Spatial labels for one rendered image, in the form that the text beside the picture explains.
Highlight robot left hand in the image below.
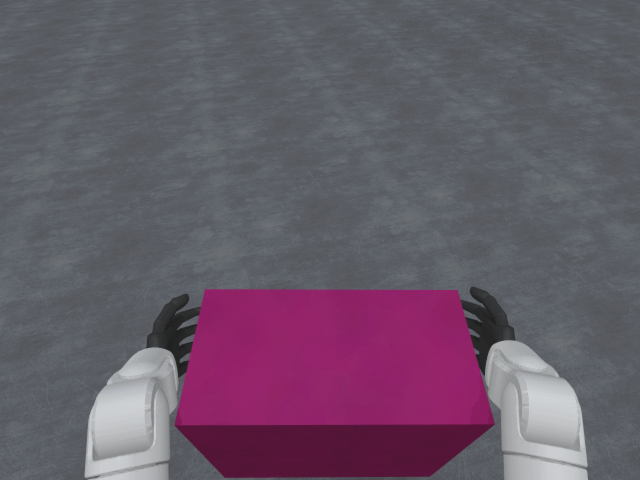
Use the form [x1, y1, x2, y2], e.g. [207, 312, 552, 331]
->
[146, 294, 201, 378]

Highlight carton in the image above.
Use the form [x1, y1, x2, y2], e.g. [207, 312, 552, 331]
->
[174, 289, 495, 478]

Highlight robot right forearm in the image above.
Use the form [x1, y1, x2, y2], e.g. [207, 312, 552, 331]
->
[485, 340, 588, 480]

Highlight robot right hand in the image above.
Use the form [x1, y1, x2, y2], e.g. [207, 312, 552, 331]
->
[461, 287, 515, 376]

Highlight robot left forearm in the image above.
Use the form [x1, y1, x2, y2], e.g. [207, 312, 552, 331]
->
[84, 347, 178, 480]

